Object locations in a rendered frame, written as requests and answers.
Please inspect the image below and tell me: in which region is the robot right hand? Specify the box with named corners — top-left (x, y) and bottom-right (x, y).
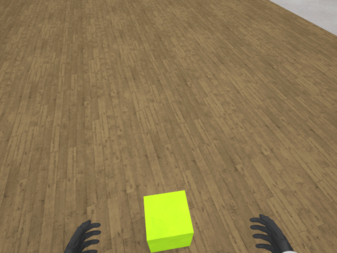
top-left (250, 214), bottom-right (294, 253)

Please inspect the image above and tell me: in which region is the robot left hand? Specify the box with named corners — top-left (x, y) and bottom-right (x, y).
top-left (64, 220), bottom-right (101, 253)

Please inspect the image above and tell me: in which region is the carton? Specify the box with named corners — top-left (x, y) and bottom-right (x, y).
top-left (144, 190), bottom-right (194, 252)

